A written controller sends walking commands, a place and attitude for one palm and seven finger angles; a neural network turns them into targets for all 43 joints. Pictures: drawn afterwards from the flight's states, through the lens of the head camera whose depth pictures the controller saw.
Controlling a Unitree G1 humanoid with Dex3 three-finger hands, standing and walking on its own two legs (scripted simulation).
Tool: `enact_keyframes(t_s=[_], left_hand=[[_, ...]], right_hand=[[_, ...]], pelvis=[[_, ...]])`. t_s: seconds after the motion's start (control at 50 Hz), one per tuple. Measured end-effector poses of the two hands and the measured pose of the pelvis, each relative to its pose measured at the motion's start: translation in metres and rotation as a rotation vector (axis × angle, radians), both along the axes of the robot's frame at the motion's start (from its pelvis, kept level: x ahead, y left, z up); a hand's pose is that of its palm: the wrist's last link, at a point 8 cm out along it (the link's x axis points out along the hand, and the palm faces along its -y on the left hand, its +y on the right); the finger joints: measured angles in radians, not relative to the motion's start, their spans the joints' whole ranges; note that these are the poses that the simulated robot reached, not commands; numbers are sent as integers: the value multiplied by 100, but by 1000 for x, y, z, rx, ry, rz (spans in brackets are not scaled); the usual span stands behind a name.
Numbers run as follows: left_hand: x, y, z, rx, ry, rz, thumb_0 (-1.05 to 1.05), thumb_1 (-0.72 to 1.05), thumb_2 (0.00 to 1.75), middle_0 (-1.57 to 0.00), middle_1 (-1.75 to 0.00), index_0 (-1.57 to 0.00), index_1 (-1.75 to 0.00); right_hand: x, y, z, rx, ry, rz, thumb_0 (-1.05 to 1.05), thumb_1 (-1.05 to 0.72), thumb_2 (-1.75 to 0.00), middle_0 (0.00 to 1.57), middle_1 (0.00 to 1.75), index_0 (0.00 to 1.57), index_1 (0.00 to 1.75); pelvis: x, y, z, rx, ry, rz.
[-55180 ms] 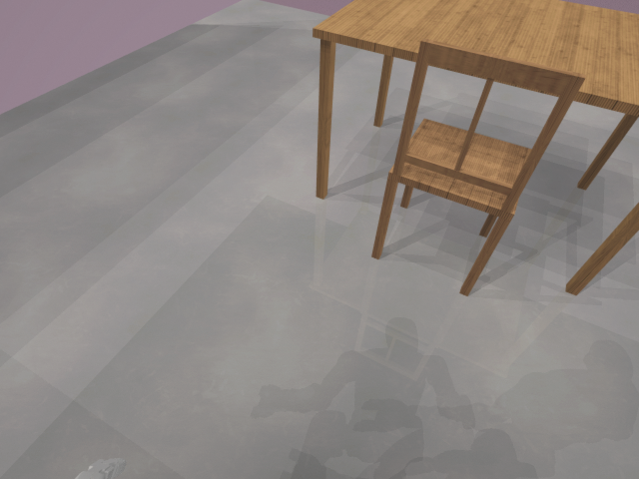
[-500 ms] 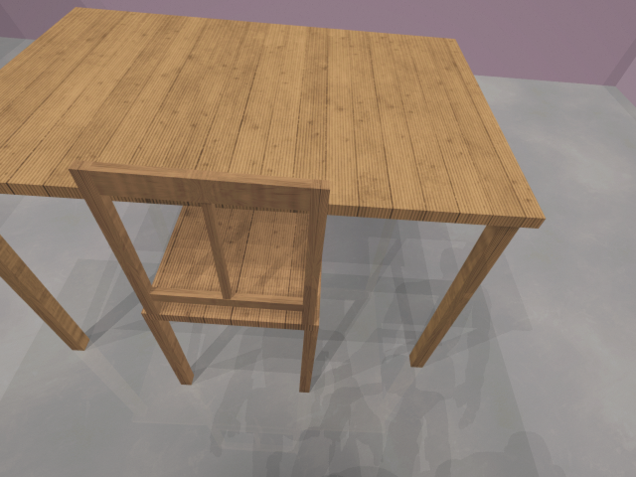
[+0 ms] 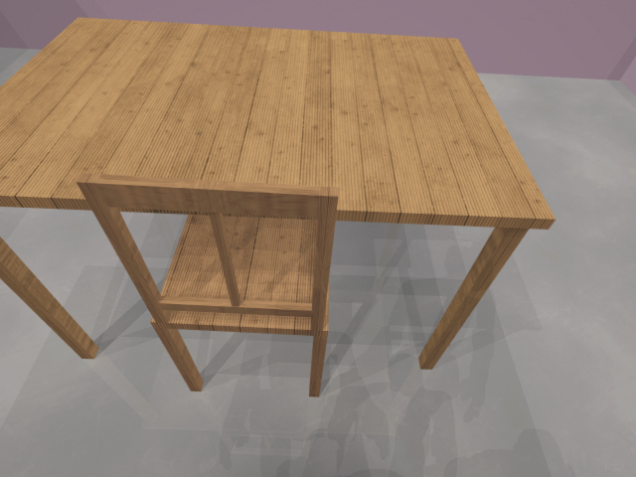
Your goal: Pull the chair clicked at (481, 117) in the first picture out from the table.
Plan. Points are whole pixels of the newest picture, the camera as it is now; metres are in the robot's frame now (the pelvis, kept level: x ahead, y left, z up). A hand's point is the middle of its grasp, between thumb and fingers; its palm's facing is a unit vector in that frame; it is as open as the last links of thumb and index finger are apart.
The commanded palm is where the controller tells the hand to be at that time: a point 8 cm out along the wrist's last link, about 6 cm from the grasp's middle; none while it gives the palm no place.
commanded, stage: look again from close up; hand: left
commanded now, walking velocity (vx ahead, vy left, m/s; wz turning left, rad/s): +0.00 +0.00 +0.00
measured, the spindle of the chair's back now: (226, 262) +0.48 +0.19 -0.10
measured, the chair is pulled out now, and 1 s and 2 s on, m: -0.12 -0.12 -0.12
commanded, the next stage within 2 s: raise the hand toward the chair's back in 1.16 s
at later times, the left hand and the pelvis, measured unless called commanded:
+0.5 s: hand out of the picture +0.02 +0.16 -0.18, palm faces -0.02 -0.99 -0.17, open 7.3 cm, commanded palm none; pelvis +0.02 +0.00 +0.00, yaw -1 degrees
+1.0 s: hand out of the picture +0.03 +0.16 -0.18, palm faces -0.01 -0.99 -0.16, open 7.3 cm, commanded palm none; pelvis +0.04 +0.00 +0.00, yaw -1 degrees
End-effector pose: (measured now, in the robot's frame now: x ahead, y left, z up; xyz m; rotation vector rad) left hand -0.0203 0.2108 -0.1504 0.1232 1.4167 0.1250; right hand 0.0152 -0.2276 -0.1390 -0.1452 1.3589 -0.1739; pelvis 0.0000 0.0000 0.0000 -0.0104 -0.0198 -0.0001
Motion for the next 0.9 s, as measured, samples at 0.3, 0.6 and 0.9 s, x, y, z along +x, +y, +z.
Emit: enact_keyframes(t_s=[0.3, 0.6, 0.9], left_hand=[[26, 3, 3, 14, -11, -26, 0, 91, 90, -20, -30, -20, -30], [47, -1, 1, 3, -16, -36, 0, 92, 90, -20, -30, -20, -30], [52, 2, 2, 2, -7, -30, 0, 91, 90, -20, -30, -20, -30]], right_hand=[[-5, 5, -3, 21, 42, -26, 1, -92, -90, 20, 30, 20, 30], [2, 8, -2, 20, 51, -42, 1, -92, -90, 20, 30, 20, 30], [10, 9, -1, 14, 49, -37, 1, -92, -90, 20, 30, 20, 30]], pelvis=[[13, -1, 1, 5, 5, -14], [27, -1, 2, 7, 1, -24], [35, 1, 3, 9, 1, -24]])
